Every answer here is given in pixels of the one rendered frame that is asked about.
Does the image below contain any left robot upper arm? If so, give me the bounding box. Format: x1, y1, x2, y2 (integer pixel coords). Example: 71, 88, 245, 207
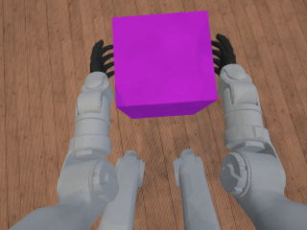
8, 158, 120, 230

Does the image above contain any robot left thigh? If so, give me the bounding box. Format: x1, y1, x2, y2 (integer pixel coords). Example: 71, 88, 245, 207
97, 155, 145, 230

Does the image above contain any robot left forearm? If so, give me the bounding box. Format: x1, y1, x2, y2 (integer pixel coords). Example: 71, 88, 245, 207
57, 71, 114, 185

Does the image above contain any robot right forearm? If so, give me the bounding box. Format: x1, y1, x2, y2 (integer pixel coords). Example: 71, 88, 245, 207
218, 63, 286, 185

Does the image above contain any robot right shin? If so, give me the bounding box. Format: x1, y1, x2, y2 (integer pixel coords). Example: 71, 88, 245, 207
179, 149, 204, 171

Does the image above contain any right robot upper arm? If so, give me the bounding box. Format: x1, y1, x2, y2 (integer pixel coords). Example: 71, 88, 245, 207
219, 150, 307, 230

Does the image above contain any left robot hand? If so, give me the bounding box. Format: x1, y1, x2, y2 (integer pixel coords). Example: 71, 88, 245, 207
89, 39, 115, 78

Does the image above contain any right robot hand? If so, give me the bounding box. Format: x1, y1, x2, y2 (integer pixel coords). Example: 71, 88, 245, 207
211, 34, 237, 76

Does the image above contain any carton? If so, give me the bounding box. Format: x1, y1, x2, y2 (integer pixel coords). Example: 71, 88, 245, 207
112, 11, 218, 119

